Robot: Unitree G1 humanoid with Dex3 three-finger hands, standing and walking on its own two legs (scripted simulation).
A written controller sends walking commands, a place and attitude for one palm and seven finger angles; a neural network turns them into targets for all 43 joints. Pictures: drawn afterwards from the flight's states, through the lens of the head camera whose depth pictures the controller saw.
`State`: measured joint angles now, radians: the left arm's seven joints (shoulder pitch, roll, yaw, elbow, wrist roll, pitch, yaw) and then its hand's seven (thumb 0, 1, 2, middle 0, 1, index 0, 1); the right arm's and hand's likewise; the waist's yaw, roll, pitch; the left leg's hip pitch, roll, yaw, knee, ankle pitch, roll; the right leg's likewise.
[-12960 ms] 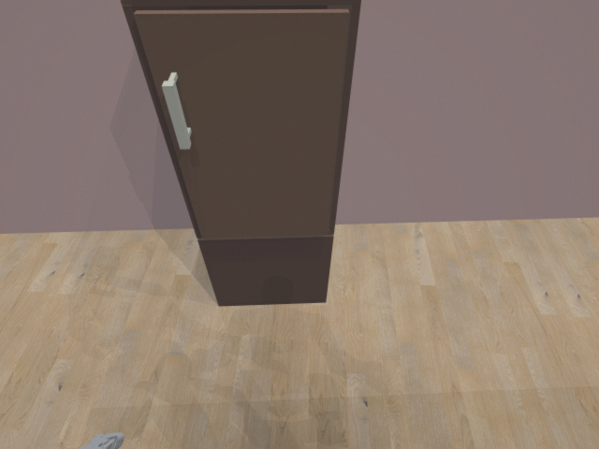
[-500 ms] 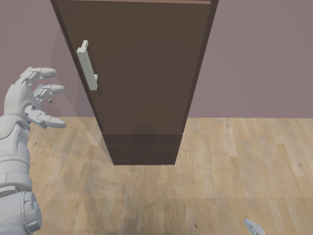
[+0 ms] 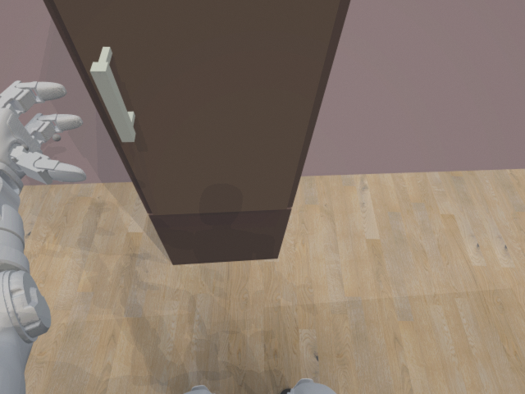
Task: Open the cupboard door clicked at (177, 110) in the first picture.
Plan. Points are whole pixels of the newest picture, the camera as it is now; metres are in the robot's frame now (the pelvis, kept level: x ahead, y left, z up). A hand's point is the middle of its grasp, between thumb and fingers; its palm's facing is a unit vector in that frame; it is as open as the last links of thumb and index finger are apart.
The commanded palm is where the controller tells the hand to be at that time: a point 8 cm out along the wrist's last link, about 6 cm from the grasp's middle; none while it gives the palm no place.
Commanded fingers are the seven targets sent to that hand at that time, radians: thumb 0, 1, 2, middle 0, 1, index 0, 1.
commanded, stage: move the hooked fingers beside the handle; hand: left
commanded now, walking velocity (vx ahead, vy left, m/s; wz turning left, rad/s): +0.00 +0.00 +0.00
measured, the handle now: (117, 97) +0.54 +0.21 +0.11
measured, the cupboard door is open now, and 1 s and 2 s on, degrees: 0 0 0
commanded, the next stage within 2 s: slide the fingers in behind the handle in 1.12 s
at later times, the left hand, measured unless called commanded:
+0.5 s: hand (61, 114) +0.50 +0.28 +0.12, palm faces +0.03 -1.00 +0.01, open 14.0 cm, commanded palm +0.47 +0.33 +0.11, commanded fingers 0.00 -0.50 0.30 -0.30 -1.20 -0.30 -1.20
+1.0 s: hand (68, 121) +0.48 +0.27 +0.12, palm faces +0.04 -1.00 +0.01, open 14.0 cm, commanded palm +0.46 +0.32 +0.11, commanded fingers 0.00 -0.50 0.30 -0.30 -1.20 -0.30 -1.20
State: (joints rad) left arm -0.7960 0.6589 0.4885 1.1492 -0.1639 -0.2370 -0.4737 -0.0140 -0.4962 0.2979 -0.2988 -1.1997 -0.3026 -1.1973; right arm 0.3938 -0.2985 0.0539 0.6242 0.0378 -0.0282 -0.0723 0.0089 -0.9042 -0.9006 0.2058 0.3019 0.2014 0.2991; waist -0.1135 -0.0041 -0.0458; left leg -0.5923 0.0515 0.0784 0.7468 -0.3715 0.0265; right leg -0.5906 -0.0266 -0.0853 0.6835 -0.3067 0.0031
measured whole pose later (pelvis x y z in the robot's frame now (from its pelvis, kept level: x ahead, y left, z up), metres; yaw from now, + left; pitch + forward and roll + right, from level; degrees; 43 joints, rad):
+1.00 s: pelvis +0.00 +0.00 -0.01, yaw +0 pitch +16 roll -2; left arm -0.89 0.68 0.50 1.18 -0.13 -0.28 -0.44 -0.01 -0.50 0.30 -0.30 -1.20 -0.30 -1.20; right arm 0.38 -0.29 0.06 0.58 0.02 0.05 -0.05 0.00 -0.90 -0.90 0.21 0.30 0.20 0.30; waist -0.14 0.00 -0.06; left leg -0.68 0.06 0.07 0.81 -0.40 0.02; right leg -0.67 -0.02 -0.09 0.72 -0.32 0.00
